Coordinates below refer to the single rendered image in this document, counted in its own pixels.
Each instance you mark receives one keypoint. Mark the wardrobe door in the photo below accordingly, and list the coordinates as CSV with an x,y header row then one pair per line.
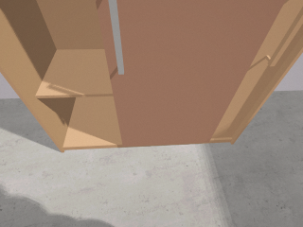
x,y
260,73
183,61

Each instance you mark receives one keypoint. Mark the handle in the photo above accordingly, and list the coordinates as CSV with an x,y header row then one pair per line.
x,y
295,26
116,35

